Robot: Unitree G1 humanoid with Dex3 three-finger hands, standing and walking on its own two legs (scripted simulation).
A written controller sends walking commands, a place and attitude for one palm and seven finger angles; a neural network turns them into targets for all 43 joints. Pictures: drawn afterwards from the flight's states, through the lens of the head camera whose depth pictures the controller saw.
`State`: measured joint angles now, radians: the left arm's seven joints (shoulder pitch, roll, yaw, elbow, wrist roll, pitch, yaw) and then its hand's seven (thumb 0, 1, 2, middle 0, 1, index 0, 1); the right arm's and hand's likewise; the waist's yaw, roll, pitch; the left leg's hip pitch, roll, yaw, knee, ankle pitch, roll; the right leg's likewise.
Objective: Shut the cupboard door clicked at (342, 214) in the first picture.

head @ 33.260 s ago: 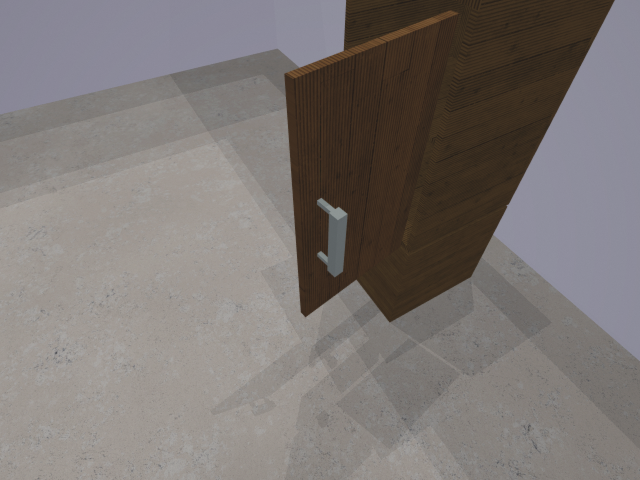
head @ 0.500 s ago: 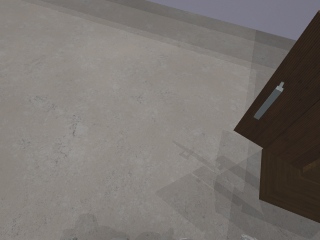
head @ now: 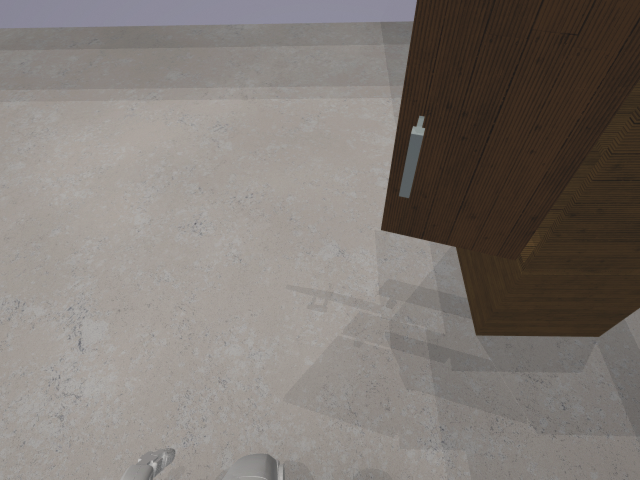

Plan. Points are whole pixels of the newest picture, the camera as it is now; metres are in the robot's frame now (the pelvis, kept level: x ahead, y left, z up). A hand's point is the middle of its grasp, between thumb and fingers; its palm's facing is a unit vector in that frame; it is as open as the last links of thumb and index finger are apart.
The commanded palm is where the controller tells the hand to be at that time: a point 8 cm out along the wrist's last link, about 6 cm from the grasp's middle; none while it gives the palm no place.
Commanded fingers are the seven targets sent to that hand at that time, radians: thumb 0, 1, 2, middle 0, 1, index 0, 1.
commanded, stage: turn to face it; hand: left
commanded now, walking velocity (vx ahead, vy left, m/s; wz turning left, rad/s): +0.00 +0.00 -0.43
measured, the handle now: (412, 158) +0.69 -0.15 -0.06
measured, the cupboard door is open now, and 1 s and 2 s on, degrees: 74 74 74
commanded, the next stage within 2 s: take the last steps up to it in 0.36 s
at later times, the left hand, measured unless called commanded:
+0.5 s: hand (183, 471) +0.15 +0.21 -0.16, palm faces -0.18 -0.96 -0.21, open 7.4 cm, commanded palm none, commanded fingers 0.00 0.90 0.90 -0.20 -0.30 -0.20 -0.30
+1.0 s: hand (238, 461) +0.17 +0.14 -0.20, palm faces -0.27 -0.95 -0.14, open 7.4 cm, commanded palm none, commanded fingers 0.00 0.90 0.90 -0.20 -0.30 -0.20 -0.30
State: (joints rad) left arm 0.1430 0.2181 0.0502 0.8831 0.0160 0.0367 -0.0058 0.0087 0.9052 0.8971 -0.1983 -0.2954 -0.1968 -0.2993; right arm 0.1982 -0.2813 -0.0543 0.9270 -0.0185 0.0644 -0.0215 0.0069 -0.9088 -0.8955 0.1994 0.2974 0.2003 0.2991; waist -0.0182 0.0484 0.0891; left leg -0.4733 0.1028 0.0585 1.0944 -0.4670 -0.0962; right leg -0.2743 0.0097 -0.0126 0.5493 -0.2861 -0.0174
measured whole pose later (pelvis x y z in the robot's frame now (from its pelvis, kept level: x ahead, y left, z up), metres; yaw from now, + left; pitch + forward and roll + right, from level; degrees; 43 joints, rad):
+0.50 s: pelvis +0.03 +0.03 +0.01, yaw -12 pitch +1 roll -2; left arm 0.16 0.24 0.07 0.95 0.02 0.08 -0.02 0.01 0.91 0.90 -0.20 -0.29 -0.19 -0.30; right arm 0.26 -0.19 -0.01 0.95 -0.04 0.01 -0.03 0.00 -0.90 -0.90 0.20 0.30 0.20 0.30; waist -0.01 0.00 0.06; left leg -0.23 0.10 0.15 0.49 -0.27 0.00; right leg -0.36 -0.01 -0.02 0.85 -0.46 0.04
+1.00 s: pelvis +0.13 -0.04 -0.01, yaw -18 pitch +1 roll -1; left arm 0.31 0.21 0.06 1.08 0.02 0.03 -0.02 0.01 0.90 0.90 -0.20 -0.30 -0.20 -0.30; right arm 0.19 -0.20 -0.03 0.96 -0.05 -0.05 -0.03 0.00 -0.91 -0.90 0.20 0.30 0.20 0.30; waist 0.00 -0.05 0.05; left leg -0.39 0.09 0.16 0.68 -0.28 0.02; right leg -0.23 0.04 0.00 0.92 -0.52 -0.04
